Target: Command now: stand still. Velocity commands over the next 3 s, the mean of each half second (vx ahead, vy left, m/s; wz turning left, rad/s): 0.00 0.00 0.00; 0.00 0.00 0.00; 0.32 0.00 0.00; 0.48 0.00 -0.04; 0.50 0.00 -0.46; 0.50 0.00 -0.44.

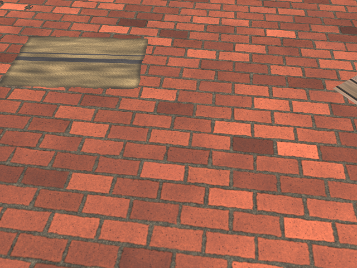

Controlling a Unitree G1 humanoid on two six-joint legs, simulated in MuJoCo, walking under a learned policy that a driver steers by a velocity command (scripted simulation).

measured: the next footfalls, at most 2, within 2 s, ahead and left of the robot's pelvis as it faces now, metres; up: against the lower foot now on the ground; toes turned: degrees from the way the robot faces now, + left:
right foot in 1.28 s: +0.10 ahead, -0.16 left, +0.00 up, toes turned -3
left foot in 1.76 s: +0.49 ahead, +0.05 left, +0.00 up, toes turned +2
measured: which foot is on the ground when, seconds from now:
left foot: down 0.00-1.00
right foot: down 0.00-1.00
